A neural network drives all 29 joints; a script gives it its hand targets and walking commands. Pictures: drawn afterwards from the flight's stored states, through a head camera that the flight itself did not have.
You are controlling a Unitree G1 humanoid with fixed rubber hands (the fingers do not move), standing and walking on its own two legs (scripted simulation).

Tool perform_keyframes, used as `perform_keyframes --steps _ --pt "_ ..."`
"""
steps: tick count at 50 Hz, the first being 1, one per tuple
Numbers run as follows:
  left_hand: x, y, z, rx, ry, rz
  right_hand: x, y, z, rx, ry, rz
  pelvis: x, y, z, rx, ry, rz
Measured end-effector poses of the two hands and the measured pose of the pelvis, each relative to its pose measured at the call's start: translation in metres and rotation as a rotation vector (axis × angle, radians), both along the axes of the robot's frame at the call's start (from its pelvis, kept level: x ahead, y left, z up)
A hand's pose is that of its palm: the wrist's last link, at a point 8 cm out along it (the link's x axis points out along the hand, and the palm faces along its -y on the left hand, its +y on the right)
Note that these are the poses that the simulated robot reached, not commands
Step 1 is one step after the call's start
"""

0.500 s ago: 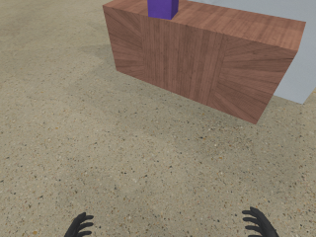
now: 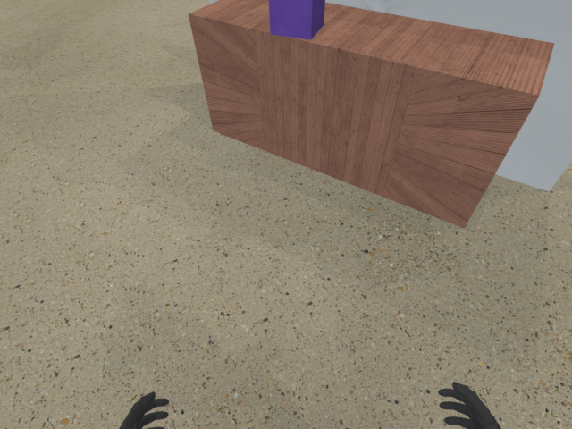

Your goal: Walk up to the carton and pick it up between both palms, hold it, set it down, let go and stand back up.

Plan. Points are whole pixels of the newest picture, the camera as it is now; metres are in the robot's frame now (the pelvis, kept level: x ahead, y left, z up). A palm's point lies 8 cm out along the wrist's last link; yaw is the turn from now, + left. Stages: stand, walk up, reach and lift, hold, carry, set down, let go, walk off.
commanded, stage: stand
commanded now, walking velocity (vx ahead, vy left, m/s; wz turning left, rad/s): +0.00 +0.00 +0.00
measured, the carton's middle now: out of the picture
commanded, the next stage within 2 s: walk up in 0.74 s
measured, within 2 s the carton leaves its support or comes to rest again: neither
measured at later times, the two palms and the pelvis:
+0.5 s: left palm out of the picture +0.12 +0.25 -0.09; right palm out of the picture +0.11 -0.25 -0.09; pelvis +0.00 +0.00 +0.00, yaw +0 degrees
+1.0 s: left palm out of the picture +0.10 +0.26 -0.09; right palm out of the picture +0.10 -0.26 -0.09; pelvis +0.00 +0.01 +0.00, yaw -2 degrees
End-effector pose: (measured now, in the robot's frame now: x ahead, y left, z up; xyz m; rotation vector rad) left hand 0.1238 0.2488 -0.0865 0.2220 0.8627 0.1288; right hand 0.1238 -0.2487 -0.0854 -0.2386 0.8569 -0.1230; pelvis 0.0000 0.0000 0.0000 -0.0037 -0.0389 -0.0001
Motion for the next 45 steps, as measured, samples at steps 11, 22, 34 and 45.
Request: perform_keyframes --steps 11,22,34,45 --pt "-0.001 0.001 0.0 -0.001 0.002 -0.002 -0.008 0.001 -0.003 0.002 0.019 -0.009 0.0 0.001 0.001 -0.001 0.0 -0.002" --pt "-0.004 0.003 -0.002 -0.003 0.015 -0.002 -0.013 0.0 -0.003 -0.007 0.03 -0.018 0.0 0.003 0.001 0.0 -0.001 -0.004" --pt "-0.011 0.007 -0.003 0.005 0.032 0.007 -0.015 0.004 -0.004 0.0 0.036 -0.013 -0.002 0.005 0.001 0.001 -0.006 -0.003" --pt "-0.018 0.007 -0.005 0.005 0.051 0.009 -0.02 0.003 -0.006 0.0 0.05 -0.016 -0.003 0.005 0.002 0.001 -0.001 -0.004"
